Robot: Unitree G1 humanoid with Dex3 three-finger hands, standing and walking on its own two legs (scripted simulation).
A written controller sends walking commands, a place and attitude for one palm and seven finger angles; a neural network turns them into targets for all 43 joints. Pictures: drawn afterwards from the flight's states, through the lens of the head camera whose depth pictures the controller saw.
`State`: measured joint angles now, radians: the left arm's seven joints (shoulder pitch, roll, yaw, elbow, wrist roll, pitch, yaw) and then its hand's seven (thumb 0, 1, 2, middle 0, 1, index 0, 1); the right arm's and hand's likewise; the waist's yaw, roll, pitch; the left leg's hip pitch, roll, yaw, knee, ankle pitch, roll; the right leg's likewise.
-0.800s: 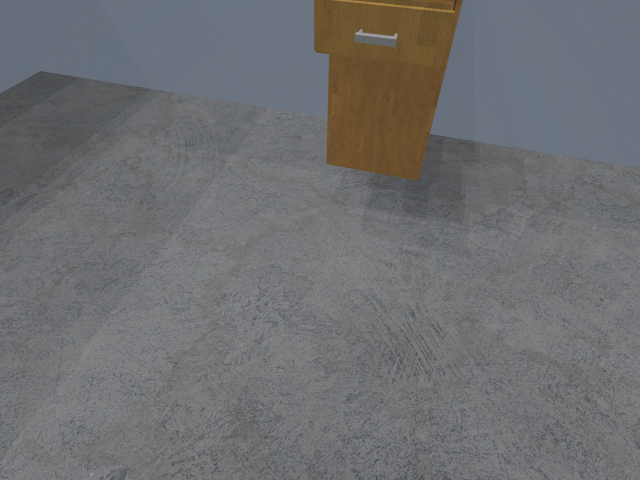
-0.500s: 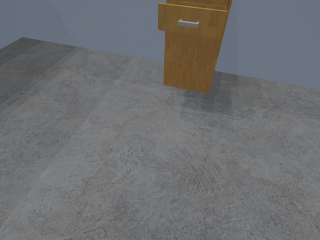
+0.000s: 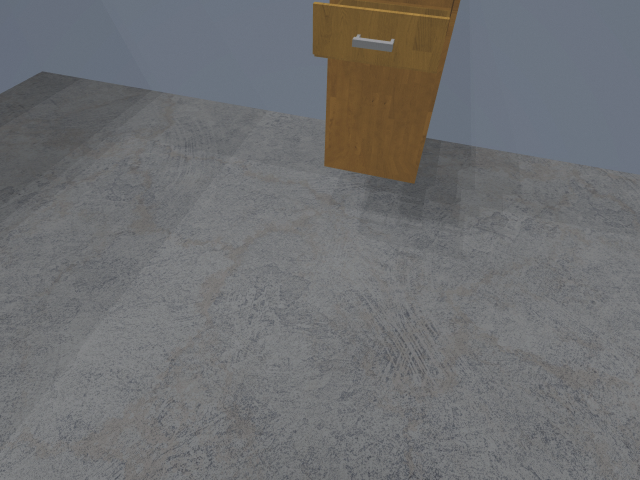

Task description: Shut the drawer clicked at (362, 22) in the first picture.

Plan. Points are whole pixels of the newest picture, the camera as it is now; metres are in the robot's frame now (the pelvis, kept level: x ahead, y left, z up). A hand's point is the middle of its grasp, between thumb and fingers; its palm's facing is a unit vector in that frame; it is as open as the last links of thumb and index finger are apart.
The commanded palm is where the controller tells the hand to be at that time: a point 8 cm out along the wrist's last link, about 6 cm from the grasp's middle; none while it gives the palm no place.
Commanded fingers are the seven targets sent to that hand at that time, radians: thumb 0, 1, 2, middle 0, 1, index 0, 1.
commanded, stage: stand and wait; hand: left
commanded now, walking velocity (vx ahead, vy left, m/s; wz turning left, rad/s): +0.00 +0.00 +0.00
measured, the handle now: (373, 41) +1.38 -0.09 +0.00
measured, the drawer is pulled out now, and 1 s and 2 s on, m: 0.30 0.30 0.30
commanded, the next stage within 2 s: look at it before walking up in 0.06 s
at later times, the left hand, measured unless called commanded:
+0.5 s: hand out of the picture +0.06 +0.25 -0.16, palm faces -0.02 -0.94 -0.33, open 7.4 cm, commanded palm none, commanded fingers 0.00 0.90 0.90 -0.20 -0.30 -0.20 -0.30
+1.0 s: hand out of the picture +0.05 +0.21 -0.18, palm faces -0.04 -0.97 -0.23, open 7.4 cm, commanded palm none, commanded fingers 0.00 0.90 0.90 -0.20 -0.30 -0.20 -0.30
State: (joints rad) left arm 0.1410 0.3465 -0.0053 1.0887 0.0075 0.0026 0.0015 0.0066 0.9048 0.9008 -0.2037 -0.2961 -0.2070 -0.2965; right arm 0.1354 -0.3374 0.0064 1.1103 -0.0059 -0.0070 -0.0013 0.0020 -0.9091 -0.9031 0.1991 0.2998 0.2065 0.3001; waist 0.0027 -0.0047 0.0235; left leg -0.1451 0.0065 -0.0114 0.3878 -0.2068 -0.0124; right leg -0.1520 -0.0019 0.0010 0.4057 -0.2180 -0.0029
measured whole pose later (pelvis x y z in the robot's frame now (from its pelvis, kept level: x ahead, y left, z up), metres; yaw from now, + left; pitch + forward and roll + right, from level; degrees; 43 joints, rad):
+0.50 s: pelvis +0.00 +0.00 +0.00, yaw +0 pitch -2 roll +0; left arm 0.15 0.34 -0.01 1.09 0.01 0.00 0.00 0.01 0.90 0.90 -0.20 -0.30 -0.21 -0.30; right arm 0.12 -0.33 0.01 1.11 0.00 -0.01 0.00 0.00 -0.91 -0.90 0.20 0.30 0.21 0.30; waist 0.01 -0.01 0.03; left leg -0.15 0.01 -0.01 0.37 -0.20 -0.01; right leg -0.15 0.00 0.00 0.39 -0.21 0.00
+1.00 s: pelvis +0.04 +0.00 -0.01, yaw -3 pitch -1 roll +0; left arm 0.31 0.25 0.01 1.09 0.02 0.02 -0.02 0.00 0.91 0.90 -0.20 -0.30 -0.20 -0.30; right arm 0.25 -0.23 0.01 1.10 -0.02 -0.01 0.00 0.00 -0.91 -0.90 0.20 0.30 0.20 0.30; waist 0.02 -0.02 -0.03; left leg -0.16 0.02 0.04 0.52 -0.35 -0.01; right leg -0.20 0.02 0.05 0.55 -0.35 -0.02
